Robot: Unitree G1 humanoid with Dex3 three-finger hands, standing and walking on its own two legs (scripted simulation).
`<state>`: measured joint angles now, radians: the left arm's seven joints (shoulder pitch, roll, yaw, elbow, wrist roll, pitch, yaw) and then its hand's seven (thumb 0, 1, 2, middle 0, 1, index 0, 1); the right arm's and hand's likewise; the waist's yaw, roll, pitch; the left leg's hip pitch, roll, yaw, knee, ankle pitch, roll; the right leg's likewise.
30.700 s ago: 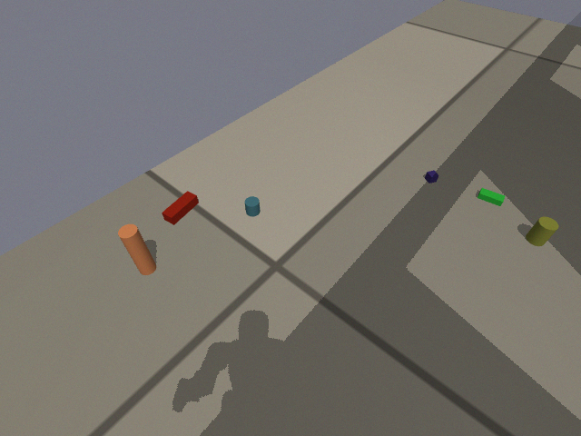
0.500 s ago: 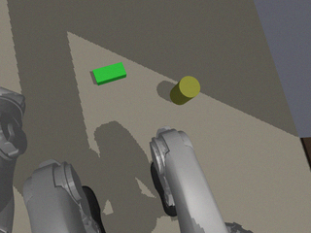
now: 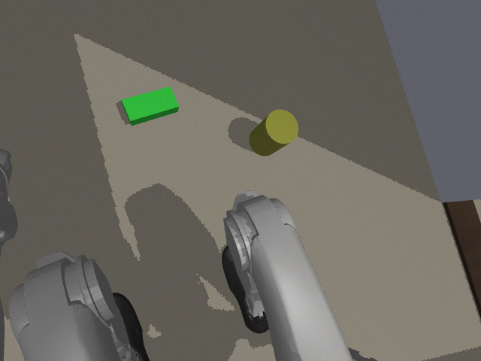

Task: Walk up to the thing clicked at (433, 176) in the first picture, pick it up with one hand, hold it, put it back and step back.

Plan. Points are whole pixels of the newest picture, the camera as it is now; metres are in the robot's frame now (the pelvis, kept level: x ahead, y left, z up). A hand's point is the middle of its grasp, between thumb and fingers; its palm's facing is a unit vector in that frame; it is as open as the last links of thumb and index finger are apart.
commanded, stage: lower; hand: left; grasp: from above
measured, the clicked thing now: out of the picture +0.50 +0.31 -0.22
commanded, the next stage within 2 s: rest in 0.08 s
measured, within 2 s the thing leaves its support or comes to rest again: rests again in 1.06 s
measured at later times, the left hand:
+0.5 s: hand out of the picture +0.48 +0.29 -0.21, palm faces -0.22 -0.38 -0.90, open 7.2 cm
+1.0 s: hand out of the picture +0.48 +0.29 -0.24, palm faces -0.21 -0.38 -0.90, open 7.2 cm
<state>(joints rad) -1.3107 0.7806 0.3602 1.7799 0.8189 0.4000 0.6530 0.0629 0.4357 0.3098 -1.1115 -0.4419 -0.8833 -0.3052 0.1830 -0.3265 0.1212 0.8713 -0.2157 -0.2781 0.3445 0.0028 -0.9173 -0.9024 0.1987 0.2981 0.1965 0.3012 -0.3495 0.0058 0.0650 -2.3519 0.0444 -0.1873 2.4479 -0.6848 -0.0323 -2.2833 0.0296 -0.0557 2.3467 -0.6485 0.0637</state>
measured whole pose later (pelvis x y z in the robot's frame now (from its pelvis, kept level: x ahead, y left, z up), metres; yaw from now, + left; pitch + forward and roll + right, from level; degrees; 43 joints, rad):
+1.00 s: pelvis +0.00 +0.01 +0.01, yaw -5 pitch +29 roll -14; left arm -1.32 1.00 0.30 1.84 0.78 0.32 0.75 0.06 0.43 0.34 -1.10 -0.47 -0.87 -0.33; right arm 0.16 -0.37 0.31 0.74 -0.24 -0.33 0.39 0.00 -0.92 -0.90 0.20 0.30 0.20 0.30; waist -0.47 -0.12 0.23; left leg -2.32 0.04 -0.28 2.48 -0.70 -0.02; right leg -2.20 0.05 -0.13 2.30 -0.64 0.08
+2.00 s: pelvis -0.01 +0.01 +0.02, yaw -6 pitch +29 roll -16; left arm -1.33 1.07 0.25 1.79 0.73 0.34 0.74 0.00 -0.35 0.85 -0.28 -0.82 -0.27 -0.84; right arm 0.15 -0.40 0.37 0.67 -0.23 -0.33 0.37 0.01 -0.90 -0.90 0.20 0.30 0.20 0.30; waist -0.49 -0.15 0.28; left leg -2.30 0.05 -0.30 2.45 -0.70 -0.02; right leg -2.16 0.05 -0.16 2.25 -0.62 0.08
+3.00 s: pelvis +0.00 +0.01 +0.03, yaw -2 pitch +33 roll -12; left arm -1.10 0.75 0.09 1.38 0.87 0.39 0.38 0.00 -0.47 0.94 -0.13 -0.94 -0.13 -0.94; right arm 0.22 -0.34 0.16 0.76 -0.12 -0.21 0.33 0.01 -0.91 -0.90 0.20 0.30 0.20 0.30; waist -0.33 0.02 -0.01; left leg -2.29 0.06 -0.21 2.39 -0.70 -0.01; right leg -2.20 0.03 -0.09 2.25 -0.65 0.06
